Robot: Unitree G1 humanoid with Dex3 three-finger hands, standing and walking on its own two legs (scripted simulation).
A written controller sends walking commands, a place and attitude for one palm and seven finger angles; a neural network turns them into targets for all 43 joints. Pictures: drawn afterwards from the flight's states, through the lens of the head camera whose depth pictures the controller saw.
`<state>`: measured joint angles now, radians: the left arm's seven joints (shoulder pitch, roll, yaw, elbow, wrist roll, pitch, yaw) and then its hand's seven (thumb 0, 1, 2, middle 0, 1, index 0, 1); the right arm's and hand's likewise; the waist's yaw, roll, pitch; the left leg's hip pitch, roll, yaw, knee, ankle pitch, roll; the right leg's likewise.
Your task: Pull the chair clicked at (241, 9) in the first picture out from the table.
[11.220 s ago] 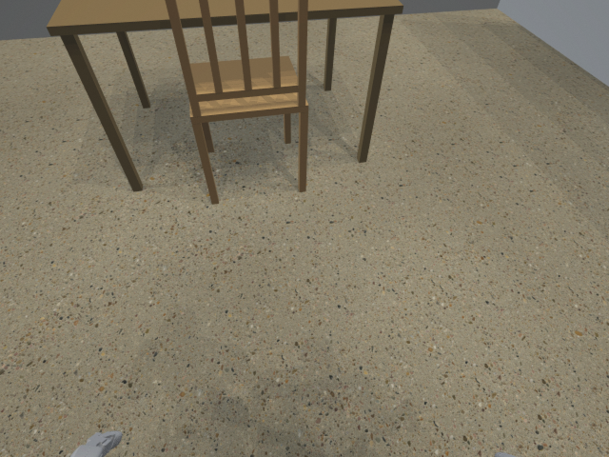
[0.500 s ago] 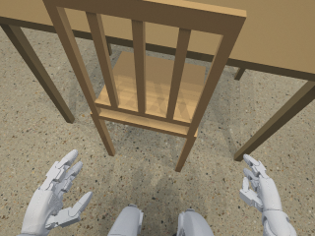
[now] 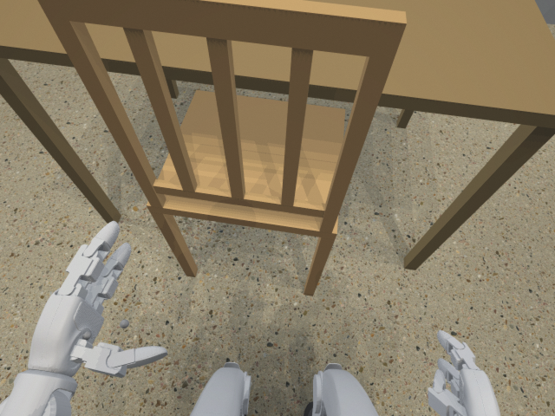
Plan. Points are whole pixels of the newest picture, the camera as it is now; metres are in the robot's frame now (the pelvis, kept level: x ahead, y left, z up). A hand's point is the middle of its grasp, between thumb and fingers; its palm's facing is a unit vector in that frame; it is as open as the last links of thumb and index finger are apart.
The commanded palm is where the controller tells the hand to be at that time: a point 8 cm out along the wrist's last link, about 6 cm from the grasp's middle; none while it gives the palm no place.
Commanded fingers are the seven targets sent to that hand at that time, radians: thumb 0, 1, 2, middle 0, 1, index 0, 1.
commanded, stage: raise the hand toward the chair's back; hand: left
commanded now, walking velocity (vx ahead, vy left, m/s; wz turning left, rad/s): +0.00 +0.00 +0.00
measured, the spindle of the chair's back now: (231, 135) +0.53 +0.11 +0.05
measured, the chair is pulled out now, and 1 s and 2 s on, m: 0.00 0.00 0.00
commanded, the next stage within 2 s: aim the fingers beside a spindle in 1.08 s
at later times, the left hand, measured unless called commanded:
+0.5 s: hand (99, 300) +0.25 +0.23 +0.06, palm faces -0.08 -1.00 -0.06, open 16.9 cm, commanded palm +0.23 +0.28 +0.07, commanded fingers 0.00 -0.50 0.30 -0.06 -0.08 -0.06 -0.08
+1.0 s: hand (106, 296) +0.25 +0.22 +0.06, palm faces -0.09 -0.99 -0.07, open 17.0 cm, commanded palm +0.23 +0.27 +0.07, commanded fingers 0.00 -0.50 0.30 -0.06 -0.08 -0.06 -0.08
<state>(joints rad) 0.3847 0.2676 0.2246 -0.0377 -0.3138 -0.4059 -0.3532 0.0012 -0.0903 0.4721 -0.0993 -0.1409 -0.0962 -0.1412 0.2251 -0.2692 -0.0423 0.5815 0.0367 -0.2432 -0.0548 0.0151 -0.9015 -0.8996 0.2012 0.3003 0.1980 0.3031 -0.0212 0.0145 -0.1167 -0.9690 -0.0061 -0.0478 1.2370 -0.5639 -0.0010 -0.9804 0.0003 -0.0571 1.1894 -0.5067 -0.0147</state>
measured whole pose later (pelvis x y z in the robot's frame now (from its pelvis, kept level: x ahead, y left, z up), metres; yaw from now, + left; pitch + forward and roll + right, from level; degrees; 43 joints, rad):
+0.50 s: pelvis +0.01 +0.02 +0.02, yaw +0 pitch +16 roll -4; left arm 0.30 0.31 0.23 -0.01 -0.30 -0.33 -0.37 -0.01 -0.49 0.30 -0.06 -0.08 -0.06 -0.08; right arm 0.17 -0.22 0.03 0.54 0.02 -0.25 -0.05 0.01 -0.90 -0.90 0.20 0.30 0.20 0.30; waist 0.00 0.01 -0.10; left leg -0.90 -0.01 -0.06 1.17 -0.55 0.02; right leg -0.88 0.00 -0.07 1.09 -0.48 0.01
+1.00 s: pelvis +0.01 +0.01 +0.02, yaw +0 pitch +16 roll -3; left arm 0.28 0.32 0.26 0.03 -0.31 -0.33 -0.38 -0.01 -0.50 0.30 -0.06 -0.08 -0.06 -0.08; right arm 0.20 -0.25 0.01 0.56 0.02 -0.24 -0.03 0.01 -0.90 -0.90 0.20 0.30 0.20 0.30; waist -0.03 0.02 -0.11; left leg -0.89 0.00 -0.06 1.16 -0.54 0.01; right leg -0.88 0.01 -0.07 1.08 -0.47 0.00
